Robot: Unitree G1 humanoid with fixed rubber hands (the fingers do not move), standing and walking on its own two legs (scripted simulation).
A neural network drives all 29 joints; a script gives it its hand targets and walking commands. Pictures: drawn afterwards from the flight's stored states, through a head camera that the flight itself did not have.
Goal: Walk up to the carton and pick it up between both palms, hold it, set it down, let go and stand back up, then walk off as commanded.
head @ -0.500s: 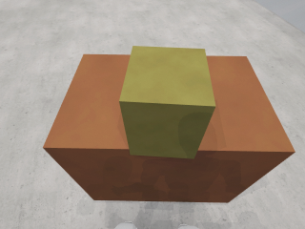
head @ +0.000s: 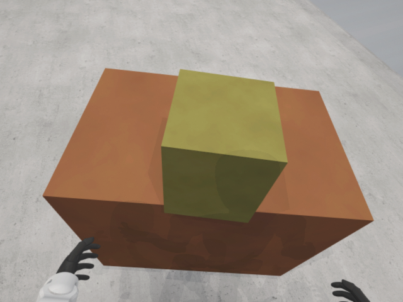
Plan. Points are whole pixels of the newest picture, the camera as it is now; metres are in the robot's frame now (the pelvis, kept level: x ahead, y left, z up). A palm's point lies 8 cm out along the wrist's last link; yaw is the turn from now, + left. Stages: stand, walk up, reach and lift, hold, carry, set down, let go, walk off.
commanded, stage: reach and lift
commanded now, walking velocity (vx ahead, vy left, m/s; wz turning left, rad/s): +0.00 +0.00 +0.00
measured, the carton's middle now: (216, 150) +0.43 +0.01 +0.04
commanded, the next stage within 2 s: none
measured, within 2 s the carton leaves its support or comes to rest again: neither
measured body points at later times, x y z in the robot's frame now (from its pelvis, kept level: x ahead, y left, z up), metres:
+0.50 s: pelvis -0.02 -0.01 +0.02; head +0.00 +0.02 +0.46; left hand +0.17 +0.26 -0.04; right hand +0.16 -0.26 -0.03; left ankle +0.02 +0.15 -0.72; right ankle +0.01 -0.10 -0.72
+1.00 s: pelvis +0.00 +0.02 +0.02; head +0.03 +0.04 +0.47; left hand +0.22 +0.24 +0.03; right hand +0.22 -0.21 +0.03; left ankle +0.02 +0.16 -0.72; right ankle +0.01 -0.09 -0.72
